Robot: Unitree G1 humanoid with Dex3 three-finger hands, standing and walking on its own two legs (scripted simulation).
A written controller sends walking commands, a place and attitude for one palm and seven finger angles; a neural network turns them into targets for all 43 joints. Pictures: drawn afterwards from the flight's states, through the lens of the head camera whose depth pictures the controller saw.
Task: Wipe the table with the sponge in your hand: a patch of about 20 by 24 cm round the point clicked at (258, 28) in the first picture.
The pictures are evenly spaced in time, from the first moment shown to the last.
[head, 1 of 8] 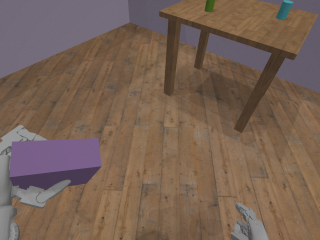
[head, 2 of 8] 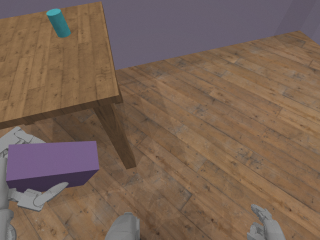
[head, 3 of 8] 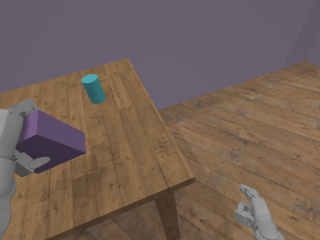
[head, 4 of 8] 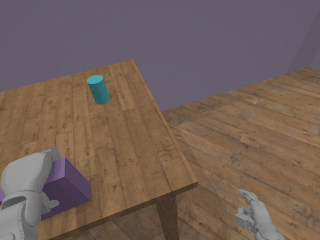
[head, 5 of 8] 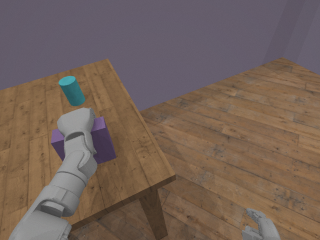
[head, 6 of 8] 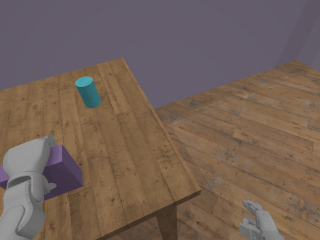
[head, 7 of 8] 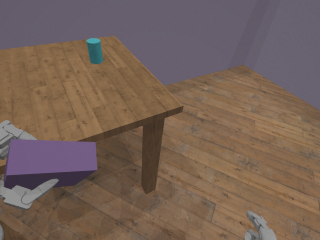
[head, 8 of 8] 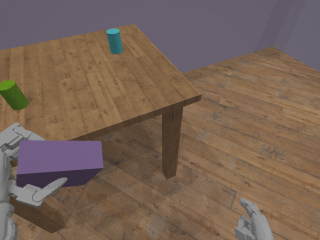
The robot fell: no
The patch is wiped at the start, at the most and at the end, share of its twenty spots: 0.00 1.00 1.00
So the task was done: yes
